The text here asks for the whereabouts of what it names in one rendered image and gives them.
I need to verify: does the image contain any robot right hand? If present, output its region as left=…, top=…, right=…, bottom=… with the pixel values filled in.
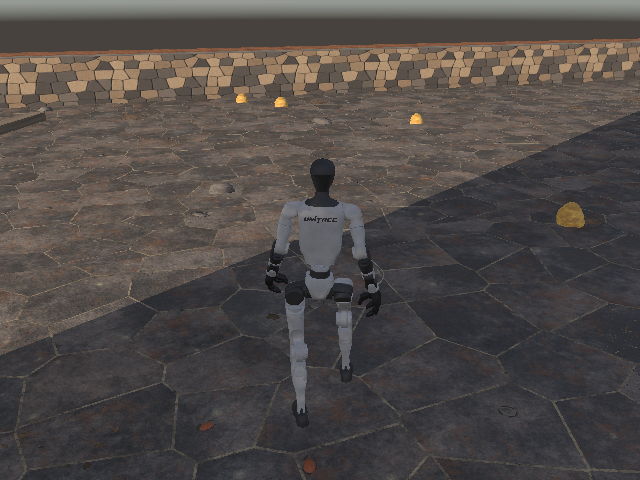
left=358, top=290, right=381, bottom=317

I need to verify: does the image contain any robot right shin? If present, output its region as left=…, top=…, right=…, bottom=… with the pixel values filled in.
left=338, top=311, right=352, bottom=370

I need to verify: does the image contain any robot left hand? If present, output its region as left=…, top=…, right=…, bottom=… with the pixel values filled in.
left=265, top=273, right=288, bottom=293

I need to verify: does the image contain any right robot forearm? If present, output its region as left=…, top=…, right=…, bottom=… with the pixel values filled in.
left=358, top=244, right=379, bottom=293

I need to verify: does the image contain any robot torso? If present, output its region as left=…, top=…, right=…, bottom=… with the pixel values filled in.
left=298, top=197, right=345, bottom=300

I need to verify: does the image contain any right robot upper arm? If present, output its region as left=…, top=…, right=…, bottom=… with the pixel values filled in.
left=342, top=203, right=368, bottom=260

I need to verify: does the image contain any left robot upper arm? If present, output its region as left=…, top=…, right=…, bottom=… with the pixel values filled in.
left=274, top=201, right=301, bottom=255

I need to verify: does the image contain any left robot forearm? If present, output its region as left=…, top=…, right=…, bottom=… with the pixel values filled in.
left=266, top=239, right=284, bottom=277

